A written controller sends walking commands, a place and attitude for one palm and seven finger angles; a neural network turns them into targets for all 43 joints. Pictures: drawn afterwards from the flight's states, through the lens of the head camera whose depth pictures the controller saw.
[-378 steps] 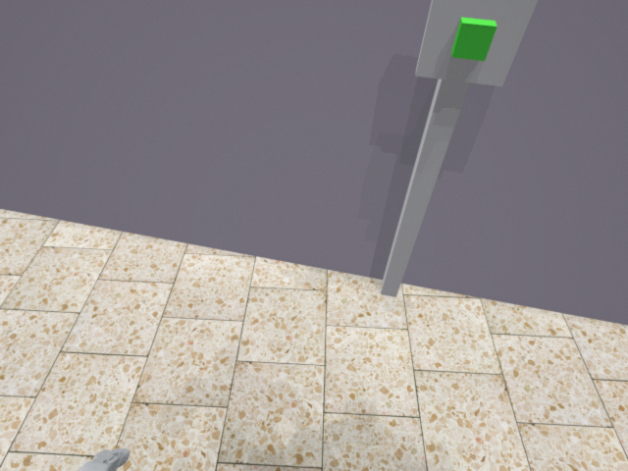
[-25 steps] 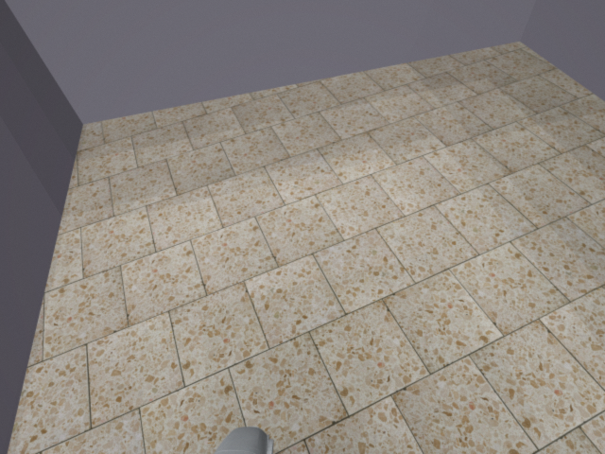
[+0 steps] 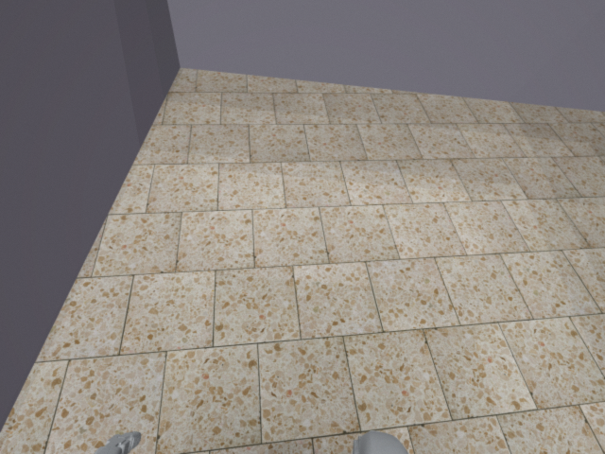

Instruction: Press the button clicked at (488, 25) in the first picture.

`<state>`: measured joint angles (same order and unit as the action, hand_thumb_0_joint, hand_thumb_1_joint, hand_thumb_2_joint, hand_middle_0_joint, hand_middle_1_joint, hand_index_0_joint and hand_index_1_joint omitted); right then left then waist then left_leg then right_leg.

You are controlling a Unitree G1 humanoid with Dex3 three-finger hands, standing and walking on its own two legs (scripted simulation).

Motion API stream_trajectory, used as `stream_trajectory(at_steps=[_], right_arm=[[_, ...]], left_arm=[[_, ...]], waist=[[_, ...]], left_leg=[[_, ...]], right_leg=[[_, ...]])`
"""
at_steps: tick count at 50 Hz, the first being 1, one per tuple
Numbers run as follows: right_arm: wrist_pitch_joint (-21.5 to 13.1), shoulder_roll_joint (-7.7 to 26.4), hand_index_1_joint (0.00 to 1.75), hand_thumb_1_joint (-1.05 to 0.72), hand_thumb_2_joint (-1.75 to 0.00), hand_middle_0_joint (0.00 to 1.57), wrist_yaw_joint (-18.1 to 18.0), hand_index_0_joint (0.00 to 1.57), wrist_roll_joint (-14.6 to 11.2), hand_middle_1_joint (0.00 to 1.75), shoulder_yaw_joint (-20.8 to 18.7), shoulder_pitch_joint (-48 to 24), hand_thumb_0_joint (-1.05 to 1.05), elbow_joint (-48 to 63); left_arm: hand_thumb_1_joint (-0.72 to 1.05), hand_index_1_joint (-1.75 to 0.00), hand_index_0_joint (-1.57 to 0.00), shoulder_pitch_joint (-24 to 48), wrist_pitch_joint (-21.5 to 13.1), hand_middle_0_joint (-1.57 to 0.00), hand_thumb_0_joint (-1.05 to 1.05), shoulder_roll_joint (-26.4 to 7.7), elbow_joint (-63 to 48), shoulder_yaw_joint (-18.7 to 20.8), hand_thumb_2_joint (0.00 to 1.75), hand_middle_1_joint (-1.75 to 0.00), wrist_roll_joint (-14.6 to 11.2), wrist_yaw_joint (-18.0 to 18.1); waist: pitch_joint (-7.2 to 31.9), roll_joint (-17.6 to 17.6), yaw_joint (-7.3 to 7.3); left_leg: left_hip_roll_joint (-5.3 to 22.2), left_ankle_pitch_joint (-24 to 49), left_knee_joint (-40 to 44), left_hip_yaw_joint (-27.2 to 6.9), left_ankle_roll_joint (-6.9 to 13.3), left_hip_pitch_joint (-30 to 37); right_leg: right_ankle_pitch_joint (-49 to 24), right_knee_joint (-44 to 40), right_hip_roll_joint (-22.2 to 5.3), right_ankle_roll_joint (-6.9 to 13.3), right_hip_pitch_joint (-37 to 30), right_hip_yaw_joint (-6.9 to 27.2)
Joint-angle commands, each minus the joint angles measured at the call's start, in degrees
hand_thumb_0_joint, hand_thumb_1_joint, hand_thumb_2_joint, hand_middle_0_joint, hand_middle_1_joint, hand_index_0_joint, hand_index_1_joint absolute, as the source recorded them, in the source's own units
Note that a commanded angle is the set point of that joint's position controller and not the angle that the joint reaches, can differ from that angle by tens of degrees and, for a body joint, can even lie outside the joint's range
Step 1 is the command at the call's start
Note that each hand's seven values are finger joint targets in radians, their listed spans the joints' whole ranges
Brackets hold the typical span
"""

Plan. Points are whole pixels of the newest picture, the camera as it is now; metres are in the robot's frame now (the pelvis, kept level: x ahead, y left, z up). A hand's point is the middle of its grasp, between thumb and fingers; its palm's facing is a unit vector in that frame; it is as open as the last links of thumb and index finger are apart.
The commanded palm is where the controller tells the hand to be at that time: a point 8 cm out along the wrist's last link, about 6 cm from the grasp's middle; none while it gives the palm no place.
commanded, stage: turn to face it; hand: left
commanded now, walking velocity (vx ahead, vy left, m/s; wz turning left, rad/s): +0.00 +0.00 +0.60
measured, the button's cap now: out of the picture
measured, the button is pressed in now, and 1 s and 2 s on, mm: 0 0 0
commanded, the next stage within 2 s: none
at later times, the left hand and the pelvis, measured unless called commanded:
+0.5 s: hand out of the picture +0.04 +0.14 -0.13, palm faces +0.28 -0.91 -0.29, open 7.4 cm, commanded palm none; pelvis -0.01 -0.07 +0.00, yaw +19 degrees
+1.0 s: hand out of the picture -0.15 +0.21 -0.18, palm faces +0.61 -0.76 -0.24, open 7.4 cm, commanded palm none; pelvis -0.06 +0.00 +0.00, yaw +36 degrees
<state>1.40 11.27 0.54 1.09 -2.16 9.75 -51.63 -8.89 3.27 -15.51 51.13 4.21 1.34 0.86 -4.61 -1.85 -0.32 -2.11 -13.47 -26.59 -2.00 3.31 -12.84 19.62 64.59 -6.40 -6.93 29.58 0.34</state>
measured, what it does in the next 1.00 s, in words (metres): steps on the spot, turning left: right foot, then left foot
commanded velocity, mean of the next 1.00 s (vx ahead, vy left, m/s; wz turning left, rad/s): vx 0.00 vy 0.00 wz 0.60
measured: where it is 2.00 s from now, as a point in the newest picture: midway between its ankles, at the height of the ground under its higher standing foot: outside the picture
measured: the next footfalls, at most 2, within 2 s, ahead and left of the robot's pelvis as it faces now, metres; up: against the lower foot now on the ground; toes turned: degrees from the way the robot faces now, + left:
right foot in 0.26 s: +0.05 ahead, -0.15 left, +0.00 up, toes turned +9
left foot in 0.80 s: -0.06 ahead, +0.08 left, +0.00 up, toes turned +35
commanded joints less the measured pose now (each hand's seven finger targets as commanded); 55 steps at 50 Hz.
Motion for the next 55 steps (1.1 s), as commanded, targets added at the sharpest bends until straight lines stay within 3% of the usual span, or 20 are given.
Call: stream_trajectory(at_steps=[1, 8, 11, 12, 13, 14, 15, 17, 20, 26, 34, 36, 38, 39, 40, 41, 43, 46, 48, 55], right_arm=[[-0.8, 12.83, 0.3, -0.9, -0.9, 0.2, -0.83, 0.2, 0.1, 0.3, -4.09, 4.08, 0.0, 3.06], [-0.24, 13.45, 0.3, -0.9, -0.9, 0.2, -1.06, 0.2, 0.51, 0.3, -4.78, 6.16, 0.0, 2.6], [0.01, 12.99, 0.3, -0.9, -0.9, 0.2, -0.87, 0.2, 0.05, 0.3, -4.9, 4.33, 0.0, 3.09], [-0.06, 11.49, 0.3, -0.9, -0.9, 0.2, -0.65, 0.2, -0.45, 0.3, -4.72, 4.37, 0.0, 3.2], [-0.17, 7.31, 0.3, -0.9, -0.9, 0.2, -0.28, 0.2, -0.94, 0.3, -4.02, 6.72, 0.0, 3.65], [0.09, 8.07, 0.3, -0.9, -0.9, 0.2, -0.55, 0.2, -0.34, 0.3, -4.2, 6.34, 0.0, 4.75], [0.61, 9.71, 0.3, -0.9, -0.9, 0.2, -0.39, 0.2, 0.14, 0.3, -4.75, 6.18, 0.0, 4.27], [1.94, 8.94, 0.3, -0.9, -0.9, 0.2, 0.25, 0.2, 0.34, 0.3, -5.0, 8.0, 0.0, 1.22], [2.5, 7.74, 0.3, -0.9, -0.9, 0.2, 1.02, 0.2, 0.28, 0.3, -4.44, 8.55, 0.0, -0.19], [3.09, 8.44, 0.3, -0.9, -0.9, 0.2, 1.19, 0.2, 0.35, 0.3, -4.26, 3.26, 0.0, 0.48], [1.63, 6.62, 0.3, -0.9, -0.9, 0.2, 1.31, 0.2, -0.49, 0.3, -2.55, -4.06, 0.0, 3.26], [1.06, 6.74, 0.3, -0.9, -0.9, 0.2, 1.1, 0.2, -0.62, 0.3, -2.37, -2.51, 0.0, 3.24], [0.14, 9.46, 0.3, -0.9, -0.9, 0.2, 1.07, 0.2, -0.41, 0.3, -3.0, 3.25, 0.0, 2.24], [-0.46, 15.87, 0.3, -0.9, -0.9, 0.2, 0.76, 0.2, -0.09, 0.3, -4.49, 6.18, 0.0, 1.87], [-0.35, 20.85, 0.3, -0.9, -0.9, 0.2, 0.19, 0.2, -0.44, 0.3, -5.67, 9.73, 0.0, 1.42], [0.03, 20.44, 0.3, -0.9, -0.9, 0.2, -0.04, 0.2, -0.33, 0.3, -5.36, 10.67, 0.0, 0.3], [-0.18, 16.62, 0.3, -0.9, -0.9, 0.2, -1.06, 0.2, 0.04, 0.3, -4.4, 4.23, 0.0, 2.04], [-0.78, 13.83, 0.3, -0.9, -0.9, 0.2, -1.22, 0.2, -0.2, 0.3, -3.09, 0.25, 0.0, 3.34], [-1.01, 13.69, 0.3, -0.9, -0.9, 0.2, -1.24, 0.2, -0.44, 0.3, -3.15, 1.01, 0.0, 3.45], [-0.88, 13.02, 0.3, -0.9, -0.9, 0.2, -1.16, 0.2, -0.17, 0.3, -3.81, 4.75, 0.0, 3.12]], left_arm=[[0.9, -0.3, -0.2, 2.52, -1.43, -0.2, 0.0, -3.95, -5.45, 0.96, 0.9, -0.3, -0.44, 0.38], [0.9, -0.3, -0.2, 5.36, -2.24, -0.2, 0.0, -2.54, -7.56, 0.09, 0.9, -0.3, -1.25, 0.69], [0.9, -0.3, -0.2, -0.11, -2.88, -0.2, 0.0, -3.43, -6.34, 0.38, 0.9, -0.3, -1.66, 0.98], [0.9, -0.3, -0.2, -2.5, -3.56, -0.2, 0.0, -5.46, -5.8, 0.72, 0.9, -0.3, -1.44, 1.16], [0.9, -0.3, -0.2, -3.63, -4.2, -0.2, 0.0, -10.62, -5.57, 1.74, 0.9, -0.3, -0.57, 1.66], [0.9, -0.3, -0.2, -3.85, -3.9, -0.2, 0.0, -12.97, -6.0, 1.83, 0.9, -0.3, -0.35, 1.8], [0.9, -0.3, -0.2, -2.09, -3.56, -0.2, 0.0, -11.17, -6.58, 1.17, 0.9, -0.3, -0.55, 1.82], [0.9, -0.3, -0.2, 3.96, -3.69, -0.2, 0.0, -6.59, -7.31, 0.4, 0.9, -0.3, -0.87, 1.71], [0.9, -0.3, -0.2, 2.28, -4.18, -0.2, 0.0, -4.25, -6.5, -0.52, 0.9, -0.3, -0.87, 1.11], [0.9, -0.3, -0.2, -4.09, -4.02, -0.2, 0.0, -5.25, -4.35, -0.06, 0.9, -0.3, -0.5, 1.26], [0.9, -0.3, -0.2, -7.38, -3.24, -0.2, 0.0, -8.82, -2.16, 1.27, 0.9, -0.3, 0.57, 1.18], [0.9, -0.3, -0.2, -7.53, -2.96, -0.2, 0.0, -9.66, -1.6, 1.65, 0.9, -0.3, 0.44, 0.95], [0.9, -0.3, -0.2, -6.62, -2.52, -0.2, 0.0, -8.98, -1.45, 1.77, 0.9, -0.3, -0.31, 0.73], [0.9, -0.3, -0.2, -7.47, -2.1, -0.2, 0.0, -6.1, -2.84, 1.31, 0.9, -0.3, -0.8, 0.39], [0.9, -0.3, -0.2, -4.1, -1.76, -0.2, 0.0, -2.97, -5.44, 0.04, 0.9, -0.3, -0.61, 0.3], [0.9, -0.3, -0.2, -2.29, -1.19, -0.2, 0.0, -4.91, -5.63, 0.22, 0.9, -0.3, -0.28, 0.44], [0.9, -0.3, -0.2, -1.04, -0.79, -0.2, 0.0, -4.45, -4.05, 0.83, 0.9, -0.3, -0.13, 0.49], [0.9, -0.3, -0.2, -3.15, -1.14, -0.2, 0.0, -5.1, -2.02, 1.11, 0.9, -0.3, -0.17, -0.21], [0.9, -0.3, -0.2, -4.38, -1.14, -0.2, 0.0, -5.34, -1.34, 1.17, 0.9, -0.3, -0.15, -0.19], [0.9, -0.3, -0.2, 0.34, -1.29, -0.2, 0.0, -5.23, -3.69, 1.13, 0.9, -0.3, -0.28, 0.48]], waist=[[5.77, 9.76, 2.45], [8.5, 11.63, 3.11], [10.75, 10.51, 0.31], [11.57, 6.14, -0.92], [13.65, -9.8, -1.05], [12.82, -13.39, -1.21], [10.04, -7.37, -0.2], [4.09, -7.45, 3.0], [1.38, -8.32, 3.01], [1.47, -9.07, 0.23], [4.74, -10.72, -2.33], [6.7, -11.04, -1.79], [10.35, -4.33, 1.86], [12.44, 11.37, 3.62], [12.64, 21.65, 5.48], [12.79, 14.92, 5.55], [7.26, 14.99, 3.71], [4.31, 11.21, 0.99], [6.22, 10.35, 0.64], [6.53, 8.35, 2.09]], left_leg=[[14.34, 22.83, 7.22, -16.3, 6.37, 6.2], [13.18, 31.41, 2.93, -22.84, 7.05, 5.31], [9.94, 26.93, -0.65, -23.05, 3.91, -0.67], [7.43, 17.97, -4.02, -20.78, 0.88, -6.83], [0.39, -5.14, -14.97, -10.38, -4.29, -19.24], [-2.99, -21.9, -27.89, -3.76, -6.68, -22.76], [-0.26, -19.67, -36.8, -4.95, -6.21, -20.82], [1.88, -12.72, -42.57, -4.24, -6.7, -20.01], [2.54, -5.54, -45.39, -0.85, -8.05, -21.21], [4.4, -5.09, -42.77, 0.63, -9.15, -21.92], [4.59, -12.61, -19.48, 6.63, -7.54, -12.7], [3.67, -10.33, -12.93, 8.22, -6.58, -7.97], [4.35, 3.66, 2.8, 6.49, -5.44, 4.58], [15.7, 17.41, 6.24, -8.71, -0.96, 15.18], [26.2, 40.47, 6.02, -21.65, 5.3, 16.77], [27.61, 37.51, 4.46, -17.53, 8.35, 14.27], [20.8, 24.28, 6.65, -14.81, 5.49, 7.74], [14.79, 28.45, 7.08, -9.59, 2.41, 5.58], [13.6, 27.76, 7.39, -8.98, 1.93, 6.86], [14.19, 21.28, 8.37, -16.79, 4.69, 8.54]], right_leg=[[1.96, -4.26, 0.83, 0.07, 2.44, 0.63], [6.41, -20.55, 5.17, 1.76, -6.6, 0.46], [-3.67, -36.48, 6.04, 2.68, -19.03, -0.06], [-10.36, -45.1, 2.6, 3.16, -28.04, 2.23], [-14.26, -49.26, -12.89, 7.56, -39.51, 15.17], [-23.14, -47.95, -23.79, 14.04, -33.32, 23.23], [-22.04, -47.27, -21.87, 16.05, -26.05, 17.47], [-14.25, -49.26, -14.8, 12.53, -18.79, 11.15], [-20.52, -47.47, -9.41, 10.38, -19.69, -0.35], [-16.84, -48.13, -11.84, 11.92, -22.91, -1.73], [-26.93, -42.37, -16.02, 14.34, -25.42, -5.32], [-29.26, -38.92, -16.23, 13.22, -25.19, -7.17], [-23.63, -27.53, -14.17, 8.57, -19.78, -11.3], [-3.63, -14.81, -7.28, 3.99, -5.86, -13.36], [20.96, -4.62, -1.45, 1.12, 5.19, -9.05], [18.51, 0.97, -2.48, 2.32, 4.38, -4.21], [10.38, 3.92, -2.45, 2.09, 6.19, -1.68], [1.71, 5.03, -1.1, 1.32, 4.3, -1.29], [-0.52, 4.5, -0.68, 0.8, 3.16, -0.79], [-0.42, -0.22, 0.34, -0.09, 4.34, 1.27]])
